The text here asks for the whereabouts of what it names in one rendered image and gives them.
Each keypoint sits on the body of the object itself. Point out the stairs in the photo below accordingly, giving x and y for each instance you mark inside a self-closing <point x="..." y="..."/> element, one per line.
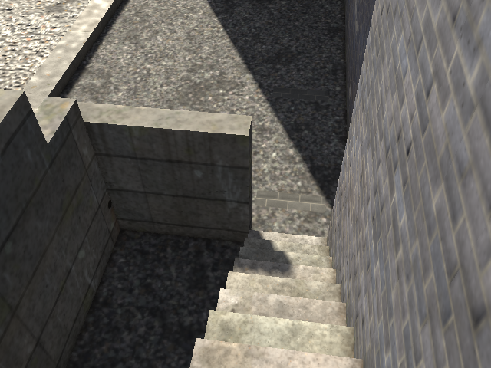
<point x="281" y="309"/>

